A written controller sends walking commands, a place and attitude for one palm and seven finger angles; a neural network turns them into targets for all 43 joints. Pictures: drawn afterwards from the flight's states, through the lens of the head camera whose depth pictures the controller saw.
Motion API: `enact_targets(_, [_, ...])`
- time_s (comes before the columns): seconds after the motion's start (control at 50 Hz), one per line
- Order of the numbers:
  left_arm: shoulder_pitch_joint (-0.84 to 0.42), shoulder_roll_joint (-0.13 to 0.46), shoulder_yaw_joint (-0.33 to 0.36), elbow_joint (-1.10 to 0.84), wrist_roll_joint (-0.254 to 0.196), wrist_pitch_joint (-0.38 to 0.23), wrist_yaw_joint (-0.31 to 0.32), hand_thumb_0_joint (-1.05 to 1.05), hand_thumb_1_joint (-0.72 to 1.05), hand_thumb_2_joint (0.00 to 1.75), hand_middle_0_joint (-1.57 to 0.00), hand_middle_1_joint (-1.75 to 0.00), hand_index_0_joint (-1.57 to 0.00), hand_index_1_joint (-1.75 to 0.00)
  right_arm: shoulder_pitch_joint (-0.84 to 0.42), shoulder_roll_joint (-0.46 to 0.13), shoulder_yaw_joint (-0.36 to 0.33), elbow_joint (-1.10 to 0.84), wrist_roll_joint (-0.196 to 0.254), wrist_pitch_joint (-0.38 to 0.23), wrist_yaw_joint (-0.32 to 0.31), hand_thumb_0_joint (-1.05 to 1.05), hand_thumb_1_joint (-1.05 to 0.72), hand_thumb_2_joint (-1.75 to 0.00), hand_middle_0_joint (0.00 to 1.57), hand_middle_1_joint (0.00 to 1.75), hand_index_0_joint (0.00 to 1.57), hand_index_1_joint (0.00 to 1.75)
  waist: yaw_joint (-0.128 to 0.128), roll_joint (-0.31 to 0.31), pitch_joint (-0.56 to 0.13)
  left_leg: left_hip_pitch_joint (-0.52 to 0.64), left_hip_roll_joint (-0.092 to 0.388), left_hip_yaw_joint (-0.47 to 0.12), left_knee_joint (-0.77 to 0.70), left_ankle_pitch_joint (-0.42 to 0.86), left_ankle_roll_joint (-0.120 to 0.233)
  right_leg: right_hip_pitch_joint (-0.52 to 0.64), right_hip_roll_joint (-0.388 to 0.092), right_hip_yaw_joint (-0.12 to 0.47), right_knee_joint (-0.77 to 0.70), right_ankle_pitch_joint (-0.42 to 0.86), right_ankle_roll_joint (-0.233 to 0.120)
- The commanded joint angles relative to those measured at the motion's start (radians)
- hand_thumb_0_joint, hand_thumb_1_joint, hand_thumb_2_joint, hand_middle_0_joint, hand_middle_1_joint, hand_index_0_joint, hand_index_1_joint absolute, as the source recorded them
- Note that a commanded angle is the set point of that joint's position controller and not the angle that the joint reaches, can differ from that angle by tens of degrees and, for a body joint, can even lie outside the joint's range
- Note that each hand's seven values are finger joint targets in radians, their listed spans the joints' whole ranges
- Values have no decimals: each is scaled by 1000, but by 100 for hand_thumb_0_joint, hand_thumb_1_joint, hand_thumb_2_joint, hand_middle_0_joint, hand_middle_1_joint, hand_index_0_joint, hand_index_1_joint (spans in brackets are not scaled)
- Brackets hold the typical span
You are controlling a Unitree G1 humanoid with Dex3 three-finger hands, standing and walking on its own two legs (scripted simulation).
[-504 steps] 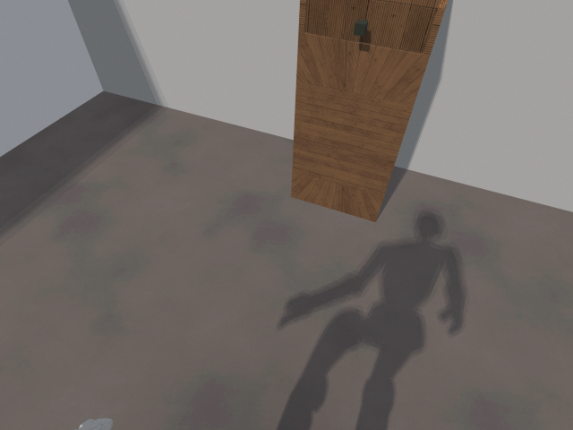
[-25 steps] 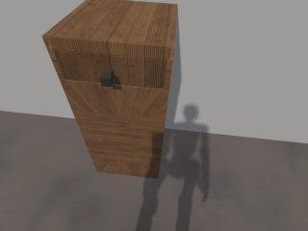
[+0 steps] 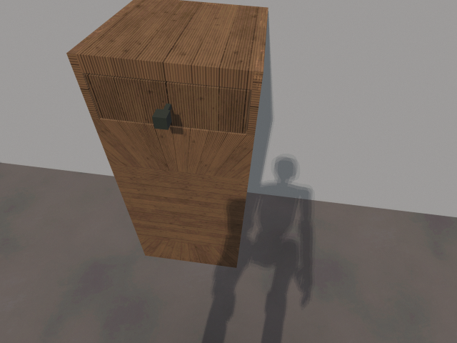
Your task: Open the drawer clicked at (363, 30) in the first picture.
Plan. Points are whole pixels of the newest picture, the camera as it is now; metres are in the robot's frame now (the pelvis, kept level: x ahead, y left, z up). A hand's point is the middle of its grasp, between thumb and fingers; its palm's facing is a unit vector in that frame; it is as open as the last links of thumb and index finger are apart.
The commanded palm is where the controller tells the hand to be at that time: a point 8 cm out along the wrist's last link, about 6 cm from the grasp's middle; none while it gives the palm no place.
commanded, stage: shuffle to correct the standing spot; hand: left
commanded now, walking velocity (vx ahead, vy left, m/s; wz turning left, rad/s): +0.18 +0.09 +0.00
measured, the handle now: (164, 114) +0.58 +0.20 +0.09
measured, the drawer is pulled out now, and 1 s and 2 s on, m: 0.00 0.00 0.00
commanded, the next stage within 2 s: come to a stop and stand still in 0.08 s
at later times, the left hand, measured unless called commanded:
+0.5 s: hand out of the picture +0.10 +0.19 -0.18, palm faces +0.01 -0.98 -0.22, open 7.3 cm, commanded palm none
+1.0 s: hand out of the picture +0.08 +0.19 -0.17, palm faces +0.03 -0.97 -0.25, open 7.4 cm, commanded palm none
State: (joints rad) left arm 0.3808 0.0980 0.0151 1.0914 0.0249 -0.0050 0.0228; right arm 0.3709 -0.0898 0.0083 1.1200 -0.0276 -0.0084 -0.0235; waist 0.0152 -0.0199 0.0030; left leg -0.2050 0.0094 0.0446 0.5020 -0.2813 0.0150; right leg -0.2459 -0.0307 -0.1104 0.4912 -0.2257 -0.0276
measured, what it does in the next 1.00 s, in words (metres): steps on the spot: right foot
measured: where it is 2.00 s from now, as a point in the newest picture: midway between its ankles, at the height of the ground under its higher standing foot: outside the picture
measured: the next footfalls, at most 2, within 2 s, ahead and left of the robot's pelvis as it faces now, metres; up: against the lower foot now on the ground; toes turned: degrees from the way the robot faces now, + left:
right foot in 0.44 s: +0.15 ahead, -0.12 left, +0.00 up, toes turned -3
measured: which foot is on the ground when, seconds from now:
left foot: down 0.00-1.00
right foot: down 0.00-0.16, up 0.18-0.42, down 0.44-1.00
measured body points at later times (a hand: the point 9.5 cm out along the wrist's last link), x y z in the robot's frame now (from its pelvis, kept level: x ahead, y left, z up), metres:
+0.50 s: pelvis +0.06 +0.01 -0.01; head +0.09 +0.00 +0.44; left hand +0.10 +0.24 -0.16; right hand -0.01 -0.17 -0.17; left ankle +0.01 +0.11 -0.74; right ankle +0.11 -0.11 -0.74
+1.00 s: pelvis +0.03 -0.01 -0.01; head +0.02 -0.01 +0.44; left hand +0.08 +0.24 -0.15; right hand +0.11 -0.27 -0.15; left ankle +0.01 +0.11 -0.74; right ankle +0.11 -0.11 -0.74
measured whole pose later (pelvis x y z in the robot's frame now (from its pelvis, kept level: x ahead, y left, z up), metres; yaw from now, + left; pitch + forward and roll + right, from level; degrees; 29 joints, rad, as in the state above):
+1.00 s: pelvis +0.03 -0.01 -0.01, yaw +1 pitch -2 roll +1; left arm 0.29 0.21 0.01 0.94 0.02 0.03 0.01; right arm 0.26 -0.26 -0.04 0.91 -0.03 0.01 -0.01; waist -0.01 0.00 -0.01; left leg -0.19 0.02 0.07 0.60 -0.37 0.01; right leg -0.35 -0.04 -0.08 0.59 -0.20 -0.03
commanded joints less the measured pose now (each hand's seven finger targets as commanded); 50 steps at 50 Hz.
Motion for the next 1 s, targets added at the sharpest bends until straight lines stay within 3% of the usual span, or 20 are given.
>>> enact_targets(0.0, [120, 133, 44, -21, -2, -9, 10, 0, 90, 90, -20, -30, -20, -30, 82, -61, -18, -45, -2, 7, 1, 0, -90, -90, 20, 30, 20, 30, 16, -126, 150, -243, -9, 25, 92, -168, 23, 12, -210, 319, -284, -523, -99])
enact_targets(0.06, [75, 141, 59, -44, -1, -13, 11, 0, 90, 90, -20, -30, -20, -30, 123, -46, -20, -45, -3, -4, 9, 0, -90, -90, 20, 30, 20, 30, -23, -94, 120, -117, 16, 33, 98, -118, 32, -106, -257, 317, -285, -495, -131])
enact_targets(0.1, [24, 101, 52, -61, 0, -7, 2, 0, 90, 90, -20, -30, -20, -30, 205, -54, -20, -15, -3, -13, 7, 0, -90, -90, 20, 30, 20, 30, -58, 55, 156, 3, 38, -23, -91, -158, 44, -218, -124, 156, -104, -387, -87])
enact_targets(0.14, [-35, 33, 35, -97, 8, -11, -9, 0, 90, 90, -20, -30, -20, -30, 281, -143, -37, 4, -8, -26, -8, 0, -90, -90, 20, 30, 20, 30, -89, 343, 212, 43, 283, -394, -369, -362, 147, -388, 32, -26, 298, -277, -35])
enact_targets(0.16, [-80, 41, 35, -116, 13, -16, -15, 0, 90, 90, -20, -30, -20, -30, 271, -137, -35, 5, -5, -32, -14, 0, -90, -90, 20, 30, 20, 30, -89, 278, 238, 60, 329, -453, -395, -304, 214, -460, 1, 33, 465, -273, -47])
enact_targets(0.2, [-82, 36, 32, -108, 11, -29, -23, 0, 90, 90, -20, -30, -20, -30, 206, -97, -18, -16, -2, -49, -16, 0, -90, -90, 20, 30, 20, 30, -48, 70, 201, 68, 318, -361, -344, 29, 225, -457, -46, 83, 552, -190, -38])
enact_targets(0.24, [-54, 7, 21, -88, 0, -26, -19, 0, 90, 90, -20, -30, -20, -30, 160, -91, -5, -16, -2, -66, -26, 0, -90, -90, 20, 30, 20, 30, -19, 66, 114, 107, 268, -188, -259, 495, 200, -346, -52, 81, 458, -149, -6])
enact_targets(0.3, [-55, 4, 10, -69, -12, -14, -7, 0, 90, 90, -20, -30, -20, -30, 126, -99, -1, -2, 3, -61, -38, 0, -90, -90, 20, 30, 20, 30, -13, 130, 51, 101, 215, -78, -172, 820, 149, -156, -27, 56, 223, -90, 12])
enact_targets(0.36, [-47, 54, 20, -52, -13, -6, 0, 0, 90, 90, -20, -30, -20, -30, 113, -110, -18, 6, 12, -41, -42, 0, -90, -90, 20, 30, 20, 30, -3, 138, 50, 87, 201, -61, -105, 770, 102, -39, -24, 50, 33, 39, 17])
enact_targets(0.42, [-11, 137, 31, -47, -12, -12, 9, 0, 90, 90, -20, -30, -20, -30, 120, -80, -32, -17, 23, -33, -34, 0, -90, -90, 20, 30, 20, 30, -4, 29, -6, -77, 100, -24, -41, 403, 23, 172, -142, 170, 65, 627, -22])
enact_targets(0.44, [-19, 149, 31, -52, -14, -6, 8, 0, 90, 90, -20, -30, -20, -30, 115, -74, -38, -20, 21, -27, -32, 0, -90, -90, 20, 30, 20, 30, -9, 54, 18, -93, 75, -20, -47, 330, 16, 151, -169, 167, 89, 678, -26])
enact_targets(0.5, [-39, 163, 38, -61, -14, -4, 18, 0, 90, 90, -20, -30, -20, -30, 121, -71, -53, -21, 26, -1, -27, 0, -90, -90, 20, 30, 20, 30, -18, -148, -87, -60, 47, 0, 69, 166, -1, 162, -217, 212, 84, 773, -80])
enact_targets(0.58, [-120, 163, 46, -103, -12, 14, 21, 0, 90, 90, -20, -30, -20, -30, 83, -68, -53, -32, 19, 8, -20, 0, -90, -90, 20, 30, 20, 30, -30, -91, -55, 0, 57, -11, 11, 134, 2, 24, -189, 205, 51, 482, -73])
enact_targets(0.64, [-168, 119, 39, -129, -7, 28, 16, 0, 90, 90, -20, -30, -20, -30, -12, -105, -53, -64, 6, 2, -19, 0, -90, -90, 20, 30, 20, 30, -7, 126, 71, -96, 151, -96, -141, 247, 48, -15, -54, 113, 97, 130, -3])
enact_targets(0.68, [-145, 110, 34, -122, -1, 27, 12, 0, 90, 90, -20, -30, -20, -30, -51, -118, -50, -79, 6, -2, -18, 0, -90, -90, 20, 30, 20, 30, 8, 84, 85, -133, 148, -93, -148, 182, 53, 17, -47, 121, 75, 93, 2])
enact_targets(0.7, [-99, 257, 13, -183, 0, 20, 20, 0, 90, 90, -20, -30, -20, -30, -94, -245, -61, -183, 2, 14, -5, 0, -90, -90, 20, 30, 20, 30, -6, 17, 112, -93, 117, -76, -158, 198, 13, 20, -32, 93, 69, 27, 12])
enact_targets(0.74, [-82, 200, 21, -210, -4, 20, 23, 0, 90, 90, -20, -30, -20, -30, -107, -230, -69, -243, 0, -2, -2, 0, -90, -90, 20, 30, 20, 30, -12, 68, -81, -86, 104, -59, -49, 106, 27, 78, -65, 121, 86, 99, -9])
enact_targets(0.8, [-93, 212, 20, -242, -6, 14, 19, 0, 90, 90, -20, -30, -20, -30, -89, -209, -60, -266, -5, 14, 4, 0, -90, -90, 20, 30, 20, 30, -25, 10, 20, -154, 60, -47, -23, -115, 27, -3, -79, 196, -3, -97, -29])
enact_targets(0.88, [-133, 295, 39, -251, -6, -8, 12, 0, 90, 90, -20, -30, -20, -30, -46, -238, -67, -266, 5, 14, 9, 0, -90, -90, 20, 30, 20, 30, -58, -77, 59, -71, 13, -29, 64, -102, 23, -145, -159, 335, -182, -277, -64])
enact_targets(0.98, [-183, 341, 53, -242, -8, -15, 2, 0, 90, 90, -20, -30, -20, -30, -48, -315, -79, -249, 3, -3, 13, 0, -90, -90, 20, 30, 20, 30, -55, -17, 53, -43, 45, -68, -47, -94, 48, -122, -110, 251, -168, -237, -38])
